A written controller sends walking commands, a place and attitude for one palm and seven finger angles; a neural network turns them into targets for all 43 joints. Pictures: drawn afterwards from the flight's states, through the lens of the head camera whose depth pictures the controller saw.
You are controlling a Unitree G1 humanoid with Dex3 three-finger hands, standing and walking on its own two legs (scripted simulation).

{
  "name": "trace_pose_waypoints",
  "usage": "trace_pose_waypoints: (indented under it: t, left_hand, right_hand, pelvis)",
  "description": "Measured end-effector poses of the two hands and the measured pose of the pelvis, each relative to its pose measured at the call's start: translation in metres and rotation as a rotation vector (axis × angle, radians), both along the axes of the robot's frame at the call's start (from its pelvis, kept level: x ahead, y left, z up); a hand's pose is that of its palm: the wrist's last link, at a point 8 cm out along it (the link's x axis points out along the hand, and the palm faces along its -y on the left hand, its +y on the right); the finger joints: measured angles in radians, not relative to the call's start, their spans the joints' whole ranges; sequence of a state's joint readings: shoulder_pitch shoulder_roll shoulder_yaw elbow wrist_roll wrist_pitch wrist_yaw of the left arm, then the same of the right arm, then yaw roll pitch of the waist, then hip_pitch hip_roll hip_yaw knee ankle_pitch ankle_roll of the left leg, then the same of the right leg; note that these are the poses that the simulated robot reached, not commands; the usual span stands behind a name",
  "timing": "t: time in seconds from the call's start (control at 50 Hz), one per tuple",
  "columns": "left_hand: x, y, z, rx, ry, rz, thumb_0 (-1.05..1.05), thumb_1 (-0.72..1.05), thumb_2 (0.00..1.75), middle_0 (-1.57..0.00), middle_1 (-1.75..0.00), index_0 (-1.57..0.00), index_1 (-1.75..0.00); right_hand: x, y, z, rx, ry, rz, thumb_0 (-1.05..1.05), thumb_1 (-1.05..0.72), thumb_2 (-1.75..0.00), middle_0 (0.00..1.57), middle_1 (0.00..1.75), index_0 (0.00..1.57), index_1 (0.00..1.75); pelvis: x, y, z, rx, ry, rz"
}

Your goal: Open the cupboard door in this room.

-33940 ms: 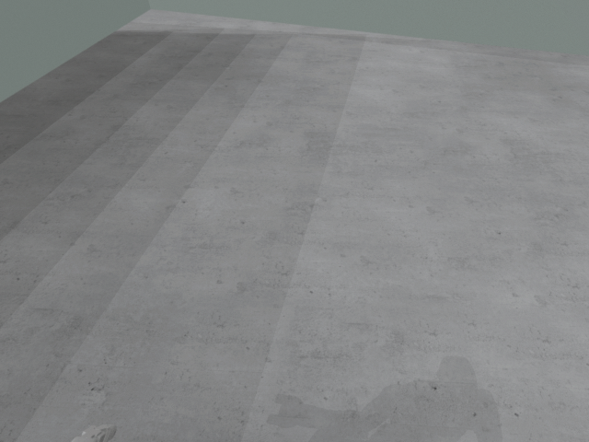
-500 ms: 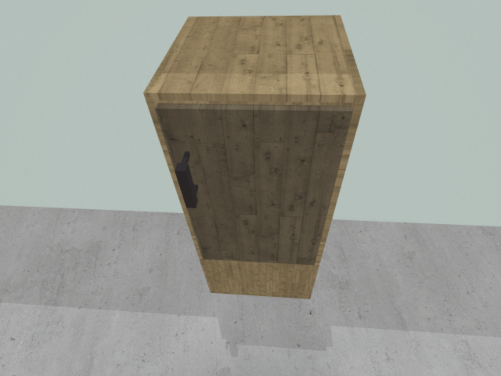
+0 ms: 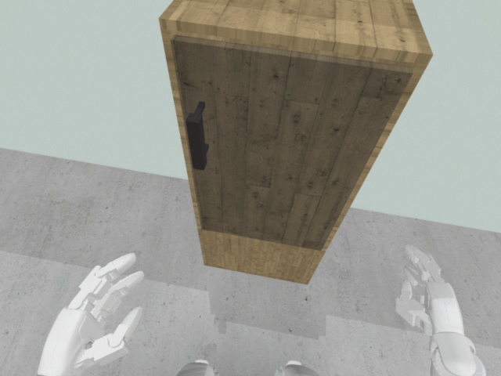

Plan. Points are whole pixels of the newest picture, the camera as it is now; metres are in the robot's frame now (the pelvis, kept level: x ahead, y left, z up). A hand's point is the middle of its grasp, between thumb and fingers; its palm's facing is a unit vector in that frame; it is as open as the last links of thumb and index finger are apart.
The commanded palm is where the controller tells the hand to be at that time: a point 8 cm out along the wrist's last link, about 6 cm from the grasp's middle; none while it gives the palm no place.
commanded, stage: raise the hand with hooked fingers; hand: left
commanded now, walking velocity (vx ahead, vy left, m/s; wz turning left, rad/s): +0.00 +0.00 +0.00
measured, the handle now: (200, 136) +0.52 +0.14 +0.06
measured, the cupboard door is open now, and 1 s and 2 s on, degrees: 0 0 0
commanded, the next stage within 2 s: move the hooked fingers beside the handle in 1.70 s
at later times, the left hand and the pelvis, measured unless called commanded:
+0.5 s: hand (76, 298) +0.21 +0.26 +0.04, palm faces -0.07 -1.00 -0.04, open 11.5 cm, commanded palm +0.19 +0.31 +0.05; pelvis -0.02 +0.05 -0.01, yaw +0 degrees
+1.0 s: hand (45, 263) +0.25 +0.31 +0.06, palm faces -0.06 -1.00 -0.06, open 13.9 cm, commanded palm +0.23 +0.36 +0.07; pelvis -0.01 +0.05 +0.01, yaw +0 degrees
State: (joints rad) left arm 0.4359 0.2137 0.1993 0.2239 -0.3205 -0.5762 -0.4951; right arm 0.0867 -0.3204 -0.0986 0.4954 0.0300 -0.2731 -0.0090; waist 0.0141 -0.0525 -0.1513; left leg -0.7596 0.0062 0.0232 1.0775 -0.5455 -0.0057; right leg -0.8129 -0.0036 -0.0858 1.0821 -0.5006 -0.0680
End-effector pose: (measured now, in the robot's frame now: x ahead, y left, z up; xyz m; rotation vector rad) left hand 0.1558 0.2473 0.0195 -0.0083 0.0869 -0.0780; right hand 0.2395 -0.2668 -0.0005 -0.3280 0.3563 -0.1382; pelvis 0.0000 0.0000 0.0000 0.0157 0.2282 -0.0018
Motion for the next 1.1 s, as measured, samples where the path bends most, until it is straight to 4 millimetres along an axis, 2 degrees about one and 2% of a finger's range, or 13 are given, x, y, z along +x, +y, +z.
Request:
trace_pose_waypoints:
  t: [0.06, 0.12, 0.22, 0.28, 0.38, 0.48, 0.62, 0.78, 0.96, 1.1]
  left_hand:
    - [-0.013, 0.014, -0.011, -0.018, 0.034, 0.064, 0.01, 0.56, 0.75, -0.22, -0.51, -0.23, -0.52]
    - [-0.011, 0.024, -0.005, 0.010, -0.005, 0.081, 0.01, 0.49, 0.72, -0.23, -0.56, -0.23, -0.56]
    - [0.013, 0.031, 0.008, 0.046, -0.047, -0.005, 0.01, 0.37, 0.67, -0.23, -0.63, -0.23, -0.63]
    - [0.026, 0.037, 0.011, 0.042, -0.009, -0.038, 0.01, 0.30, 0.64, -0.24, -0.68, -0.24, -0.68]
    - [0.035, 0.053, 0.018, 0.044, 0.030, -0.019, 0.01, 0.19, 0.59, -0.25, -0.75, -0.25, -0.75]
    - [0.037, 0.066, 0.023, 0.056, 0.002, 0.003, 0.01, 0.07, 0.54, -0.26, -0.83, -0.26, -0.83]
    - [0.042, 0.077, 0.025, 0.058, -0.019, -0.007, 0.00, -0.09, 0.47, -0.27, -0.93, -0.27, -0.93]
    - [0.050, 0.094, 0.036, 0.065, -0.043, 0.014, 0.00, -0.28, 0.39, -0.28, -1.05, -0.28, -1.05]
    - [0.067, 0.112, 0.048, 0.067, -0.036, 0.018, -0.01, -0.45, 0.32, -0.29, -1.16, -0.29, -1.16]
    - [0.085, 0.122, 0.055, 0.061, -0.032, 0.015, -0.01, -0.49, 0.30, -0.30, -1.19, -0.30, -1.19]
  right_hand:
    - [0.009, 0.020, -0.010, 0.001, 0.006, 0.040, 0.00, -0.91, -0.90, 0.19, 0.30, 0.20, 0.30]
    - [0.004, 0.045, -0.032, 0.019, 0.069, 0.082, 0.00, -0.91, -0.90, 0.19, 0.30, 0.20, 0.30]
    - [-0.033, 0.082, -0.073, 0.107, 0.225, 0.091, 0.01, -0.90, -0.90, 0.20, 0.30, 0.20, 0.30]
    - [-0.063, 0.095, -0.088, 0.159, 0.306, 0.055, 0.01, -0.90, -0.90, 0.20, 0.30, 0.20, 0.30]
    - [-0.105, 0.096, -0.092, 0.176, 0.380, -0.014, 0.01, -0.90, -0.90, 0.20, 0.30, 0.21, 0.30]
    - [-0.123, 0.081, -0.084, 0.116, 0.391, -0.052, 0.01, -0.90, -0.90, 0.20, 0.30, 0.21, 0.30]
    - [-0.114, 0.062, -0.060, 0.026, 0.330, -0.068, 0.01, -0.90, -0.90, 0.20, 0.30, 0.20, 0.30]
    - [-0.090, 0.071, -0.038, 0.013, 0.260, -0.021, 0.01, -0.90, -0.90, 0.20, 0.30, 0.20, 0.30]
    - [-0.083, 0.087, -0.041, 0.051, 0.276, 0.026, 0.01, -0.90, -0.90, 0.20, 0.30, 0.20, 0.30]
    - [-0.093, 0.082, -0.048, 0.056, 0.328, 0.011, 0.01, -0.90, -0.90, 0.20, 0.30, 0.20, 0.30]
  pelvis:
    - [-0.002, 0.004, -0.010, -0.024, 0.012, 0.014]
    - [-0.005, 0.009, -0.017, -0.047, 0.021, 0.026]
    - [-0.013, 0.018, -0.020, -0.071, 0.034, 0.032]
    - [-0.016, 0.025, -0.017, -0.074, 0.039, 0.027]
    - [-0.018, 0.036, -0.010, -0.068, 0.042, 0.015]
    - [-0.020, 0.045, -0.006, -0.067, 0.041, 0.011]
    - [-0.021, 0.052, -0.003, -0.073, 0.023, 0.014]
    - [-0.019, 0.053, 0.004, -0.081, 0.002, 0.023]
    - [-0.015, 0.050, 0.010, -0.084, -0.007, 0.027]
    - [-0.013, 0.047, 0.012, -0.080, -0.004, 0.023]
